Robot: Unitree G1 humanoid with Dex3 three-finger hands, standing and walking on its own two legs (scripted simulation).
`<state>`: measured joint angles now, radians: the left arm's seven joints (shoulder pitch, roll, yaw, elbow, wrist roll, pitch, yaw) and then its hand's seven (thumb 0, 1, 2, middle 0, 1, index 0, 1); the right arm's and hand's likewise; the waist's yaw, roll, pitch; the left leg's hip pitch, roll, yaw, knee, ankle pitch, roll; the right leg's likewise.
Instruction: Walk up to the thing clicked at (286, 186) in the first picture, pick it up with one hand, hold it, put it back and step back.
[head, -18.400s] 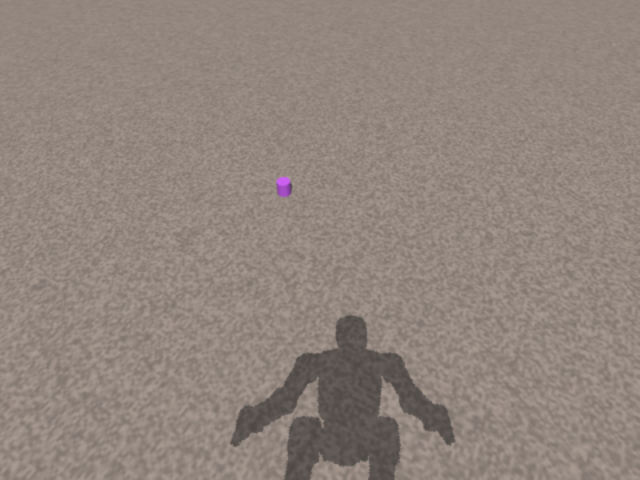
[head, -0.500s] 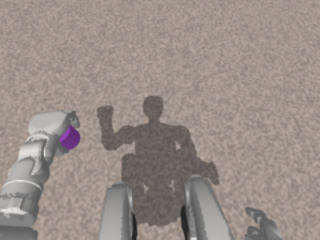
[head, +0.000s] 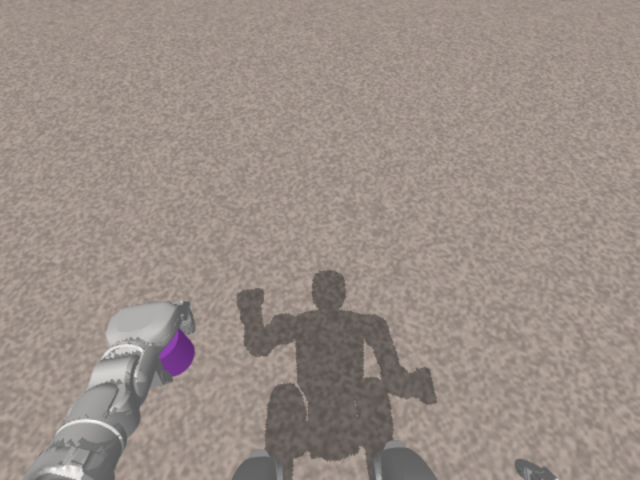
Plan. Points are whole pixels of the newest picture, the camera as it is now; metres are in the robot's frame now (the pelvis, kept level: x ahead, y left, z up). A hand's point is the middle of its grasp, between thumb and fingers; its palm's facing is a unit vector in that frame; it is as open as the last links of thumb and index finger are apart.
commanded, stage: lift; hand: left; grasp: from above
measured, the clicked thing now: (165, 347) +0.35 +0.23 -0.10
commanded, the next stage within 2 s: hold in 0.32 s
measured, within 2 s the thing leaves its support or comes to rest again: neither
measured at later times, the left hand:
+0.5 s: hand (148, 319) +0.36 +0.23 -0.01, palm faces -0.45 -0.07 -0.89, open 9.1 cm
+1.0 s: hand (145, 312) +0.35 +0.22 +0.03, palm faces -0.45 -0.04 -0.89, open 9.1 cm
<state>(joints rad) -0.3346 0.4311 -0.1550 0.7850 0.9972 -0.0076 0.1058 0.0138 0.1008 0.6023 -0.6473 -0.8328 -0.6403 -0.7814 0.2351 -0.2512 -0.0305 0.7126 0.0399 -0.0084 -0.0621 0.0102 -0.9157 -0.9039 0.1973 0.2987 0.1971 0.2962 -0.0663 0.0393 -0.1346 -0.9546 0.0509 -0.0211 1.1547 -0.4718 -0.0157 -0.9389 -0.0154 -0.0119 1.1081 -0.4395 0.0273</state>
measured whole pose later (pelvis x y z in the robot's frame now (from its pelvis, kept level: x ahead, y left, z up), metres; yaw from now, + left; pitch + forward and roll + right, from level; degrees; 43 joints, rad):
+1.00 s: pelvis +0.04 +0.00 +0.07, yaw -1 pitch +5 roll +0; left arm -0.25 0.40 -0.21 0.66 0.99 0.02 0.00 0.01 0.10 0.60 -0.65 -0.83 -0.64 -0.78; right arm 0.22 -0.25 -0.04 0.67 0.06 0.07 -0.04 0.01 -0.91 -0.90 0.20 0.30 0.20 0.30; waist -0.01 0.04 -0.06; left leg -0.42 0.04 0.03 0.65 -0.33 -0.02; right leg -0.44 -0.02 0.02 0.65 -0.31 0.02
